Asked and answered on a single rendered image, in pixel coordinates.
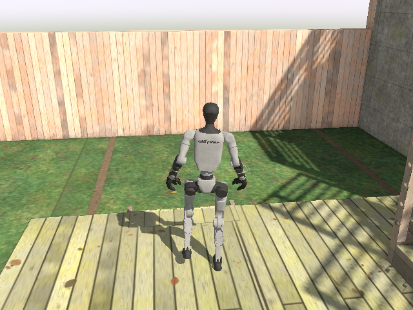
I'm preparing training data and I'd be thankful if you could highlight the humanoid robot head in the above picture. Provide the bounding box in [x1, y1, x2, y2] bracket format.
[199, 102, 221, 134]

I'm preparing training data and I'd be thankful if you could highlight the robot left thigh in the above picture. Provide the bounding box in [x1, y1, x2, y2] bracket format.
[184, 179, 197, 217]

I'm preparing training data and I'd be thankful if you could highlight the robot left forearm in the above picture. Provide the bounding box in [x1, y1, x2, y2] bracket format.
[168, 155, 182, 180]

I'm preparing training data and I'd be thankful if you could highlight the left robot upper arm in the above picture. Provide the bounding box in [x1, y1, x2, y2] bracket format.
[176, 129, 196, 165]

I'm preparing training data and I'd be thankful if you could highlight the robot right forearm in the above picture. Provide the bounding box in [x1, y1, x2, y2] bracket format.
[234, 157, 246, 181]

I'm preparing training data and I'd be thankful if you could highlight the right robot upper arm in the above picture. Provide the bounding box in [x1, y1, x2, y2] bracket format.
[223, 131, 240, 167]

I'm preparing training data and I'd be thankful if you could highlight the right robot hand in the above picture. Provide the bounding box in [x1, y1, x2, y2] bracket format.
[232, 178, 247, 191]

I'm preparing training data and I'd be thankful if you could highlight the left robot hand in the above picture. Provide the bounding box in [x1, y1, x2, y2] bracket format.
[166, 177, 181, 191]

